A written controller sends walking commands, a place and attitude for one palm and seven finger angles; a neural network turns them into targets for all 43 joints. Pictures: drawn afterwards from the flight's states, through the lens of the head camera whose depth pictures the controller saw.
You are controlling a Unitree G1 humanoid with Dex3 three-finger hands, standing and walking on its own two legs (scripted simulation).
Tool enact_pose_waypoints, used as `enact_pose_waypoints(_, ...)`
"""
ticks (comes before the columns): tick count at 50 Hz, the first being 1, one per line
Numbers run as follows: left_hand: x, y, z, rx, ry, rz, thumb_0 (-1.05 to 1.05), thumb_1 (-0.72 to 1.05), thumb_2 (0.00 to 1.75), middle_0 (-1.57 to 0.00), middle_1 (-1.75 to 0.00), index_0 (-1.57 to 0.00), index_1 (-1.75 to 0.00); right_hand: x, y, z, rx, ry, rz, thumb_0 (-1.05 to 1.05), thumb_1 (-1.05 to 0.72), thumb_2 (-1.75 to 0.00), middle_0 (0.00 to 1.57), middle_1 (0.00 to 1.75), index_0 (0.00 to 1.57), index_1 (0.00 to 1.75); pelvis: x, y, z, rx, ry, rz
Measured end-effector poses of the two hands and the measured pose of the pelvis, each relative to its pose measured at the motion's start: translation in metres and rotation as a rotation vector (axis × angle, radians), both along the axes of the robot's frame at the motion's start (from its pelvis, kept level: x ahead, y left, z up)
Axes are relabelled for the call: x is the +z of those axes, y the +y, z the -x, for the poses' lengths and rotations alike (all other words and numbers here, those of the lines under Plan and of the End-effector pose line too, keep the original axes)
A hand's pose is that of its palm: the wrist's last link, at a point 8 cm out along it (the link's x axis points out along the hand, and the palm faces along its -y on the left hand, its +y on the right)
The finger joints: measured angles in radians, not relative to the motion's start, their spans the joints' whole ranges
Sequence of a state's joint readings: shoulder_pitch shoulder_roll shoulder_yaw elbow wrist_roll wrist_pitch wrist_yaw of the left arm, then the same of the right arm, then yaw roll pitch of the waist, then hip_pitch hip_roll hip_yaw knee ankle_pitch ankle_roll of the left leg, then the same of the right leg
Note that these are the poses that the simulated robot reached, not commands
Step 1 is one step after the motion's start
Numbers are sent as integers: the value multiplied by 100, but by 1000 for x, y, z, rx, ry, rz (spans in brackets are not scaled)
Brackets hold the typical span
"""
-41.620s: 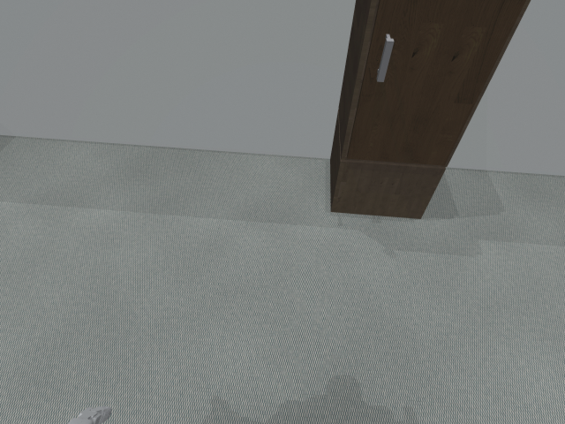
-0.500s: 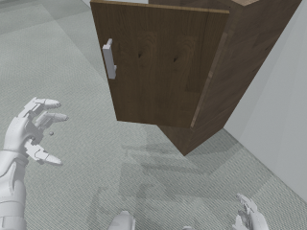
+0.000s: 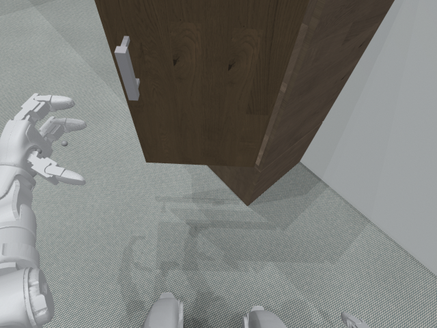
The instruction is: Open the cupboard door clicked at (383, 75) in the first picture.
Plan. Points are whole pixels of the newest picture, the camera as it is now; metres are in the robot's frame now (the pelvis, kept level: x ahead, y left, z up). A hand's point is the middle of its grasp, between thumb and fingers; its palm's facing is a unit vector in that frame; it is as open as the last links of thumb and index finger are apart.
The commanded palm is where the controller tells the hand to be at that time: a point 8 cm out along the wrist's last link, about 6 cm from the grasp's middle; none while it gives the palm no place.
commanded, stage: move the hooked fingers beside the handle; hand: left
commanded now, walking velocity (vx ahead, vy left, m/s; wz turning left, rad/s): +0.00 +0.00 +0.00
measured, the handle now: (130, 69) +0.62 +0.20 +0.07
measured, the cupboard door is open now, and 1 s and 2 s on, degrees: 48 48 48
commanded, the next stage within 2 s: slide the fingers in behind the handle in 1.98 s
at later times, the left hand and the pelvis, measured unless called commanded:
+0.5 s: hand (79, 108) +0.48 +0.27 +0.09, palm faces -0.01 -1.00 +0.00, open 14.0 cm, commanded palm +0.48 +0.31 +0.08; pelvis +0.00 +0.00 -0.01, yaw -1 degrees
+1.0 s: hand (89, 78) +0.57 +0.27 +0.08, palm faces -0.01 -1.00 +0.00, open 14.0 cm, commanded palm +0.56 +0.30 +0.08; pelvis +0.00 +0.01 -0.03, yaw -3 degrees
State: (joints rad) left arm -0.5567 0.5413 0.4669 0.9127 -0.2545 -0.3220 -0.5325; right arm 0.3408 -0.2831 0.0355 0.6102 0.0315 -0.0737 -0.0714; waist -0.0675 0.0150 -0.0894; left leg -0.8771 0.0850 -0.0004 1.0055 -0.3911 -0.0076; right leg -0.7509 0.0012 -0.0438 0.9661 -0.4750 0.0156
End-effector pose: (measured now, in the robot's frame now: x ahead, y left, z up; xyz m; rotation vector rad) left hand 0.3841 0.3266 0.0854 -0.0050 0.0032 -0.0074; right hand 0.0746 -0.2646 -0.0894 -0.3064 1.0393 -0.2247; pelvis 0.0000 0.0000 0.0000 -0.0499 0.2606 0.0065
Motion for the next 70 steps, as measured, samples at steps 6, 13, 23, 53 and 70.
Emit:
enact_pose_waypoints(6, 1, 0, -21, -13, 0, 7, -1, -50, 30, -30, -120, -30, -120, -4, -3, 13, -27, 56, 11, 1, -90, -90, 20, 30, 21, 30, -3, 1, -1, -3, 24, 4)
enact_pose_waypoints(13, 1, -1, -43, -10, 2, 5, -1, -50, 30, -30, -120, -30, -120, -7, -4, 25, -50, 105, 19, 1, -90, -90, 20, 30, 21, 30, -7, 3, -1, -8, 50, 9)
enact_pose_waypoints(23, 1, -4, -73, -2, 21, 1, -1, -50, 30, -30, -120, -30, -120, -12, -2, 47, -88, 181, 21, 1, -90, -90, 20, 30, 21, 30, -12, 4, 0, -15, 82, 17)
enact_pose_waypoints(53, -4, 2, -170, -4, 37, -6, -1, -50, 30, -30, -120, -30, -120, -14, 22, 117, -204, 440, 49, 0, -90, -90, 20, 30, 21, 30, -31, 16, -3, -37, 223, 56)
enact_pose_waypoints(70, -5, 1, -166, -7, 45, 1, -1, -50, 30, -30, -120, -30, -120, -6, 35, 95, -180, 440, 2, 0, -90, -90, 20, 30, 21, 30, -18, 22, -19, -24, 205, 60)
